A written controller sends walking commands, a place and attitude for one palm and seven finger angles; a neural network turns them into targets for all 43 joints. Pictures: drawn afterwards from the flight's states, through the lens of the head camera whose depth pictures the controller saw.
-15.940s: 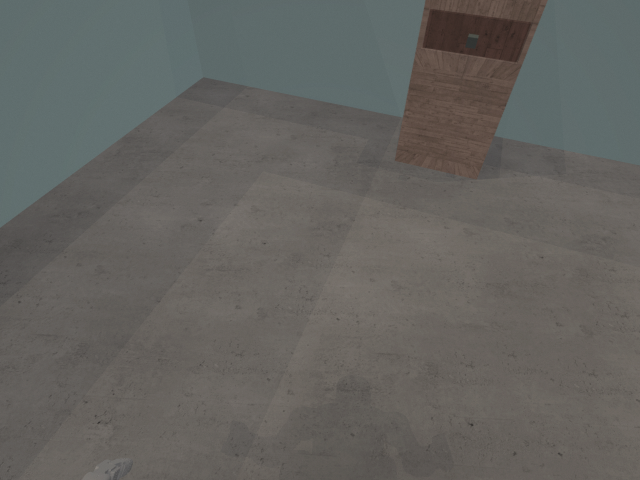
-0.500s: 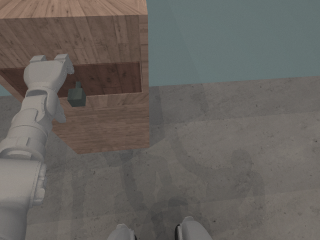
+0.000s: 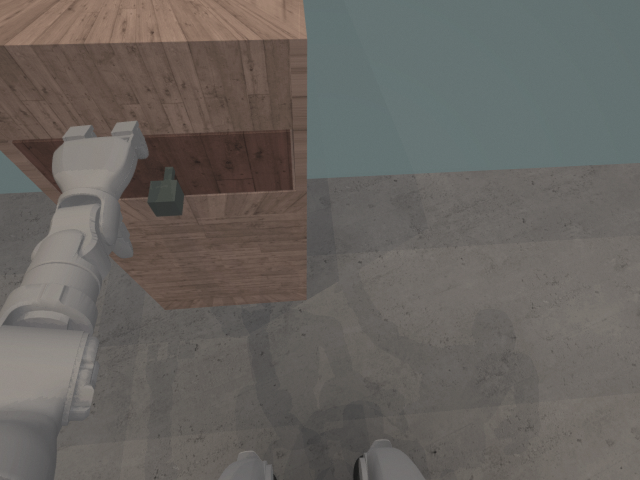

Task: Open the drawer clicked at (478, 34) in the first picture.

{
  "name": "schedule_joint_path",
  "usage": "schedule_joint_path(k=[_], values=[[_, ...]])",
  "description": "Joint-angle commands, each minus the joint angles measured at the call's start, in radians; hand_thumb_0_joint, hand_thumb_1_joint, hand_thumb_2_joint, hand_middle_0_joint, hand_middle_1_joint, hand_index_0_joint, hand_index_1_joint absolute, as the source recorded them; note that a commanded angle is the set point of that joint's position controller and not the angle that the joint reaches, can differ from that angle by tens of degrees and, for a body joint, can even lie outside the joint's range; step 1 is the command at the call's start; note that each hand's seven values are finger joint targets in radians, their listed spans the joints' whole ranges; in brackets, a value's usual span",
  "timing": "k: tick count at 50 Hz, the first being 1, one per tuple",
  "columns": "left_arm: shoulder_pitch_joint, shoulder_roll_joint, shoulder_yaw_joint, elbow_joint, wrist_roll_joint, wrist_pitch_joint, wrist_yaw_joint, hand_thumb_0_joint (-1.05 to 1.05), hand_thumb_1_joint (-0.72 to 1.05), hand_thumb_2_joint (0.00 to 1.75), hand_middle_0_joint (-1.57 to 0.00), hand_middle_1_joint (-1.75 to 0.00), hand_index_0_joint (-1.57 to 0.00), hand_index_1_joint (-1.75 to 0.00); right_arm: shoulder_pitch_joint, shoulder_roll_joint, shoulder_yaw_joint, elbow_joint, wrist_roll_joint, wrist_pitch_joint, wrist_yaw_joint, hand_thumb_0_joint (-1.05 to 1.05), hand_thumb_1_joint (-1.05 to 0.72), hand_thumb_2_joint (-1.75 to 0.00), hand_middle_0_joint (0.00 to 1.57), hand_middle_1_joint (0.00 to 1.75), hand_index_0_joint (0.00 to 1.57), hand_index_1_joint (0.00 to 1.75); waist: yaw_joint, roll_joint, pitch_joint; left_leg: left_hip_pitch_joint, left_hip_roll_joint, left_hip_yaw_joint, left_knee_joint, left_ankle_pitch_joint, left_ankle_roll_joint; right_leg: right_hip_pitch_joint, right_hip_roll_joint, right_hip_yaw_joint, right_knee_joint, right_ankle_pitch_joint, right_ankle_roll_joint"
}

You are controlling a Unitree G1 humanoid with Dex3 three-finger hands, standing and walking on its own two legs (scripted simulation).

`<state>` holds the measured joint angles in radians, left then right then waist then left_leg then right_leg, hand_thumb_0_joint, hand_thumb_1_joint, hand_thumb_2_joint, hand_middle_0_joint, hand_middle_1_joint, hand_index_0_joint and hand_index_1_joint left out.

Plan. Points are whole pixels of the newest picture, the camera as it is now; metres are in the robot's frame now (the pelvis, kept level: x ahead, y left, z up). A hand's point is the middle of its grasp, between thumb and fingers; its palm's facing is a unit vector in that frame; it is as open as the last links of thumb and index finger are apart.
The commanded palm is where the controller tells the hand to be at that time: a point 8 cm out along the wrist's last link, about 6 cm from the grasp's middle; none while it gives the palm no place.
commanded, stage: re-aim the fingers above the handle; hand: left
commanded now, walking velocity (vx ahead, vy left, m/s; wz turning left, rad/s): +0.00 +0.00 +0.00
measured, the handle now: (167, 188) +0.54 +0.21 -0.05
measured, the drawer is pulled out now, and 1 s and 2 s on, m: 0.00 0.00 0.00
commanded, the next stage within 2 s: lower the fingers behind the handle in 1.70 s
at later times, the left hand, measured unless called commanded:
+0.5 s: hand (115, 194) +0.49 +0.25 +0.01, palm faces -0.11 +0.01 -0.99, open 13.8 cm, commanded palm +0.49 +0.23 +0.06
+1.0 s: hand (142, 184) +0.50 +0.22 +0.01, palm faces -0.07 +0.01 -1.00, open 13.7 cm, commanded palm +0.49 +0.22 +0.06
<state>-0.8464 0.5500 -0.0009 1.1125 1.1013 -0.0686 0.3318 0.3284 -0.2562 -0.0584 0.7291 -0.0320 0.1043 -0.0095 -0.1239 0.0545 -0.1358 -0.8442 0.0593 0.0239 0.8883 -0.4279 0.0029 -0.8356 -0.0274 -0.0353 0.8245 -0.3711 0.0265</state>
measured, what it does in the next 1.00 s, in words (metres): stands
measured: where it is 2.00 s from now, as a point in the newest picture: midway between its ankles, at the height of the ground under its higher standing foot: outside the picture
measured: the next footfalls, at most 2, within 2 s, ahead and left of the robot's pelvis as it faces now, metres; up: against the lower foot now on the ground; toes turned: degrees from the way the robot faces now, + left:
none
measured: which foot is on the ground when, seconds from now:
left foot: down 0.00-1.00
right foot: down 0.00-1.00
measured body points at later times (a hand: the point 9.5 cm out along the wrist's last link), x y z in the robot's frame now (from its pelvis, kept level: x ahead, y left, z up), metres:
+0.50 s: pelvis -0.02 +0.00 -0.01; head +0.12 +0.00 +0.42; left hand +0.49 +0.25 +0.06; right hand -0.05 -0.27 -0.13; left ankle -0.02 +0.12 -0.69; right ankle +0.00 -0.14 -0.69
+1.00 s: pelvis -0.02 +0.00 -0.01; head +0.11 +0.00 +0.42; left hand +0.50 +0.21 +0.07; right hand -0.03 -0.27 -0.14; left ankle -0.02 +0.12 -0.69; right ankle +0.00 -0.14 -0.69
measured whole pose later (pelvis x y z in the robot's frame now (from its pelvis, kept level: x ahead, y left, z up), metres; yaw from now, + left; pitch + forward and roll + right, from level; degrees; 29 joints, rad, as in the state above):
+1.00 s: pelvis -0.02 +0.00 -0.01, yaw -1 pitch +23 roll -2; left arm -0.97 0.55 -0.01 1.20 1.11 -0.02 0.34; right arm 0.34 -0.26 -0.02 0.72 -0.03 0.08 -0.02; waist -0.18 0.06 -0.11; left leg -0.92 0.06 0.04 0.92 -0.41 0.01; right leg -0.92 -0.03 -0.01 0.86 -0.34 0.03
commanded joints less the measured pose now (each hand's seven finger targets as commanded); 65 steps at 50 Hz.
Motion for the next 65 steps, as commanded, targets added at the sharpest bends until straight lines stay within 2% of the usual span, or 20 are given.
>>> schedule_joint_path(k=[1,5,8,9,13,16,18,23,28,31,33,36,41,43,45,49,54,61,64,65], values=[[-0.477,0.176,-0.012,-0.217,-0.018,-0.042,-0.022,0.00,-0.50,0.30,-0.30,-1.20,-0.30,-1.20,0.206,-0.175,-0.068,-0.026,-0.001,-0.019,-0.027,0.00,-0.90,-0.90,0.20,0.30,0.20,0.30,-0.064,0.038,-0.448,0.353,-0.062,-0.008,-0.068,0.452,0.035,0.208,0.077,-0.006,-0.088,0.364,-0.043],[-0.492,0.215,0.022,-0.198,-0.008,-0.097,-0.021,0.00,-0.50,0.30,-0.30,-1.20,-0.30,-1.20,0.206,-0.174,-0.059,-0.018,-0.003,-0.028,-0.038,0.00,-0.90,-0.90,0.20,0.30,0.20,0.30,-0.062,0.039,-0.386,0.301,-0.062,-0.021,-0.063,0.394,0.034,0.148,0.076,-0.010,-0.071,0.297,-0.050],[-0.452,0.326,0.124,-0.192,0.006,-0.106,0.021,0.00,-0.50,0.30,-0.30,-1.20,-0.30,-1.20,0.196,-0.184,-0.051,-0.019,-0.014,-0.028,-0.029,0.00,-0.90,-0.90,0.20,0.30,0.20,0.30,-0.013,0.073,-0.429,0.265,-0.066,-0.022,-0.049,0.419,0.030,0.156,0.076,-0.012,-0.033,0.299,-0.059],[-0.443,0.315,0.116,-0.162,0.012,-0.095,0.039,0.00,-0.50,0.30,-0.30,-1.20,-0.30,-1.20,0.189,-0.179,-0.047,-0.027,-0.015,-0.028,-0.028,0.00,-0.90,-0.90,0.20,0.30,0.20,0.30,-0.023,0.063,-0.417,0.238,-0.067,-0.017,-0.045,0.400,0.032,0.154,0.075,-0.012,-0.031,0.292,-0.053],[-0.401,0.399,0.173,-0.121,0.027,-0.023,0.087,0.00,-0.50,0.30,-0.30,-1.20,-0.30,-1.20,0.173,-0.195,-0.039,-0.034,-0.017,-0.023,-0.012,0.00,-0.90,-0.90,0.20,0.30,0.20,0.30,0.012,0.064,-0.449,0.181,-0.072,-0.001,-0.038,0.401,0.030,0.194,0.072,-0.013,-0.008,0.316,-0.053],[-0.459,0.391,0.135,-0.109,0.037,0.030,0.094,0.00,-0.50,0.30,-0.30,-1.20,-0.30,-1.20,0.181,-0.202,-0.041,-0.040,-0.008,-0.018,-0.013,0.00,-0.90,-0.90,0.20,0.30,0.20,0.30,-0.018,0.040,-0.454,0.177,-0.070,0.003,-0.047,0.368,0.031,0.195,0.072,-0.012,-0.023,0.302,-0.045],[-0.472,0.422,0.152,-0.116,0.025,0.047,0.084,0.00,-0.50,0.30,-0.30,-1.20,-0.30,-1.20,0.187,-0.208,-0.037,-0.040,-0.007,-0.014,-0.015,0.00,-0.90,-0.90,0.20,0.30,0.20,0.30,-0.014,0.016,-0.506,0.185,-0.072,0.003,-0.048,0.365,0.036,0.239,0.072,-0.003,-0.028,0.315,-0.043],[-0.577,0.290,0.023,-0.156,-0.005,-0.006,-0.009,0.00,-0.50,0.30,-0.30,-1.20,-0.30,-1.20,0.219,-0.195,-0.049,-0.034,0.006,-0.038,-0.040,0.00,-0.90,-0.90,0.20,0.30,0.20,0.30,-0.086,0.016,-0.492,0.262,-0.062,-0.011,-0.065,0.303,0.043,0.193,0.073,0.001,-0.079,0.257,-0.036],[-0.611,0.156,-0.062,-0.227,-0.024,-0.105,-0.060,0.00,-0.50,0.30,-0.30,-1.20,-0.30,-1.20,0.246,-0.181,-0.062,-0.008,-0.005,-0.066,-0.055,0.00,-0.90,-0.90,0.20,0.30,0.20,0.30,-0.100,0.097,-0.462,0.375,-0.048,-0.047,-0.049,0.356,0.031,0.045,0.080,-0.019,-0.065,0.205,-0.050],[-0.558,0.228,0.015,-0.149,-0.013,-0.114,-0.029,0.00,-0.50,0.30,-0.30,-1.20,-0.30,-1.20,0.242,-0.181,-0.049,0.000,-0.008,-0.064,-0.051,0.00,-0.90,-0.90,0.20,0.30,0.20,0.30,-0.080,0.084,-0.390,0.283,-0.052,-0.046,-0.038,0.329,0.030,0.029,0.078,-0.022,-0.047,0.188,-0.053],[-0.542,0.190,0.015,-0.146,-0.005,-0.101,0.011,0.00,-0.50,0.30,-0.30,-1.20,-0.30,-1.20,0.240,-0.176,-0.051,-0.002,-0.012,-0.066,-0.035,0.00,-0.90,-0.90,0.20,0.30,0.20,0.30,-0.064,0.107,-0.403,0.286,-0.053,-0.046,-0.034,0.373,0.024,0.021,0.080,-0.028,-0.033,0.207,-0.060],[-0.495,0.305,0.107,-0.097,0.024,-0.038,0.081,0.00,-0.50,0.30,-0.30,-1.20,-0.30,-1.20,0.219,-0.188,-0.039,-0.013,-0.021,-0.053,-0.019,0.00,-0.90,-0.90,0.20,0.30,0.20,0.30,-0.030,0.100,-0.412,0.221,-0.057,-0.032,-0.024,0.400,0.023,0.061,0.079,-0.031,-0.006,0.239,-0.059],[-0.523,0.308,0.082,-0.084,0.041,0.076,0.118,0.00,-0.50,0.30,-0.30,-1.20,-0.30,-1.20,0.202,-0.195,-0.037,-0.031,-0.011,-0.039,-0.006,0.00,-0.90,-0.90,0.20,0.30,0.20,0.30,-0.038,0.077,-0.451,0.218,-0.064,-0.014,-0.043,0.376,0.026,0.129,0.078,-0.027,-0.024,0.262,-0.050],[-0.554,0.360,0.106,-0.075,0.033,0.103,0.108,0.00,-0.50,0.30,-0.30,-1.20,-0.30,-1.20,0.200,-0.204,-0.032,-0.028,-0.009,-0.031,-0.011,0.00,-0.90,-0.90,0.20,0.30,0.20,0.30,-0.046,0.030,-0.474,0.205,-0.065,-0.012,-0.048,0.353,0.032,0.172,0.075,-0.016,-0.033,0.268,-0.044],[-0.564,0.338,0.077,-0.072,0.019,0.109,0.080,0.00,-0.50,0.30,-0.30,-1.20,-0.30,-1.20,0.202,-0.199,-0.032,-0.034,0.000,-0.029,-0.019,0.00,-0.90,-0.90,0.20,0.30,0.20,0.30,-0.056,0.018,-0.482,0.214,-0.067,-0.009,-0.063,0.321,0.035,0.196,0.073,-0.012,-0.051,0.263,-0.039],[-0.565,0.308,0.041,-0.098,0.000,0.058,0.004,0.00,-0.50,0.30,-0.30,-1.20,-0.30,-1.20,0.212,-0.193,-0.033,-0.041,0.006,-0.039,-0.040,0.00,-0.90,-0.90,0.20,0.30,0.20,0.30,-0.064,0.021,-0.495,0.244,-0.066,-0.009,-0.073,0.305,0.041,0.212,0.071,-0.002,-0.070,0.263,-0.036],[-0.504,0.276,0.034,-0.087,-0.011,-0.033,-0.036,0.00,-0.50,0.30,-0.30,-1.20,-0.30,-1.20,0.218,-0.185,-0.032,-0.038,0.004,-0.050,-0.052,0.00,-0.90,-0.90,0.20,0.30,0.20,0.30,-0.066,-0.002,-0.405,0.195,-0.066,-0.005,-0.063,0.281,0.046,0.179,0.070,0.004,-0.072,0.248,-0.036],[-0.467,0.319,0.089,-0.124,0.009,-0.089,0.014,0.00,-0.50,0.30,-0.30,-1.20,-0.30,-1.20,0.221,-0.184,-0.041,-0.033,-0.007,-0.056,-0.044,0.00,-0.90,-0.90,0.20,0.30,0.20,0.30,-0.044,0.029,-0.426,0.164,-0.065,-0.004,-0.020,0.328,0.040,0.149,0.071,0.003,-0.027,0.279,-0.044],[-0.495,0.348,0.113,-0.186,0.016,-0.089,0.046,0.00,-0.50,0.30,-0.30,-1.20,-0.30,-1.20,0.229,-0.188,-0.051,-0.026,-0.012,-0.058,-0.035,0.00,-0.90,-0.90,0.20,0.30,0.20,0.30,-0.033,0.093,-0.512,0.215,-0.064,-0.009,-0.008,0.388,0.034,0.152,0.073,0.001,-0.010,0.312,-0.046],[-0.502,0.316,0.094,-0.205,0.018,-0.085,0.053,0.00,-0.50,0.30,-0.30,-1.20,-0.30,-1.20,0.232,-0.185,-0.056,-0.022,-0.013,-0.058,-0.032,0.00,-0.90,-0.90,0.20,0.30,0.20,0.30,-0.039,0.098,-0.538,0.248,-0.062,-0.012,-0.002,0.422,0.032,0.144,0.077,-0.003,-0.007,0.327,-0.047]])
